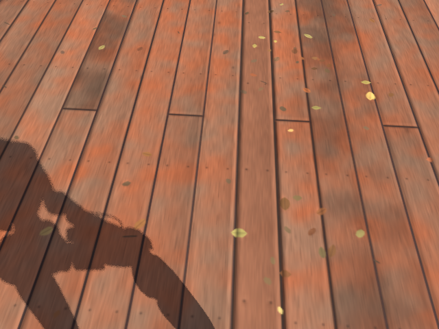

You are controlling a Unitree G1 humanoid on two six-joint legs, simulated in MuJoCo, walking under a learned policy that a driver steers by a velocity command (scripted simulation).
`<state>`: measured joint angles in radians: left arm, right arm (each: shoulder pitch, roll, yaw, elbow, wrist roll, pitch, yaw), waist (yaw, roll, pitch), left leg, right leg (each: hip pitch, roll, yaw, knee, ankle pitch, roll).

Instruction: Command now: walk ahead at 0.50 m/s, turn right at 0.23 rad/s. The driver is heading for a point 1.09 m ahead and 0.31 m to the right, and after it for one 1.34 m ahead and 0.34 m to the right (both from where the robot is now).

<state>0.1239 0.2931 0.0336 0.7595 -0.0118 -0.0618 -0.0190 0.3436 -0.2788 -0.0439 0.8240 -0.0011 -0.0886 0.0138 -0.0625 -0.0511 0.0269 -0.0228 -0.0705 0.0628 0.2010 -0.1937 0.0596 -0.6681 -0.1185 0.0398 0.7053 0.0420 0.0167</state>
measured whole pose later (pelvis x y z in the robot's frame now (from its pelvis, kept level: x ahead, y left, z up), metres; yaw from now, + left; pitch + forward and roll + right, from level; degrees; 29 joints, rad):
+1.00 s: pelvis +0.55 -0.11 +0.00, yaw -27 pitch +2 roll +2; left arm 0.13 0.29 0.04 0.66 -0.01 -0.05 -0.02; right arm 0.37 -0.28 -0.05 0.84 0.01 -0.09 0.02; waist -0.09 -0.04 0.03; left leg -0.07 -0.04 0.04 0.26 -0.21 0.03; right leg -0.62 -0.08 0.05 0.73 -0.11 0.00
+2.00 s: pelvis +1.00 -0.33 -0.01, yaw -7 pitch +3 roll -1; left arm 0.10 0.31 0.05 0.71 0.01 -0.03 0.04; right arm 0.21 -0.31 -0.07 0.69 0.01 0.00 -0.01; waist -0.03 -0.02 0.07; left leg -0.33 -0.11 -0.11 0.43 -0.15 0.07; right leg -0.65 -0.04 0.11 0.90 -0.27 0.10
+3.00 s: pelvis +1.05 -0.33 -0.01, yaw +11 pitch +0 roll +1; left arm 0.20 0.29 0.06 0.80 -0.02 0.05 0.01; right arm 0.10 -0.23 -0.04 0.73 -0.01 0.03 -0.03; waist 0.02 -0.01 0.04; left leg -0.23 -0.02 0.09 0.51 -0.28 0.05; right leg -0.29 -0.05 -0.02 0.75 -0.46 0.06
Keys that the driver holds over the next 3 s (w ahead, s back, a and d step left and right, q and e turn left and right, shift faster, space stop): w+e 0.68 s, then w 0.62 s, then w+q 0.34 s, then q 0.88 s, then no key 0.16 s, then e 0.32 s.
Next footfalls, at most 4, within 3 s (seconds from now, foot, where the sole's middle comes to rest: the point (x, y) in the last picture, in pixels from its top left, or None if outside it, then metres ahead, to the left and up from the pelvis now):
0.18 right None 0.28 -0.15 -0.78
0.68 left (215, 295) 0.59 -0.01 -0.78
1.16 right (317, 255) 0.71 -0.36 -0.78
1.70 left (274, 170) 1.09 -0.27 -0.78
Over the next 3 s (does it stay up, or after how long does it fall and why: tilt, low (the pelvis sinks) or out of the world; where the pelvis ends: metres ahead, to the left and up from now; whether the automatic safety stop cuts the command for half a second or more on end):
stays up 1.05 -0.33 -0.01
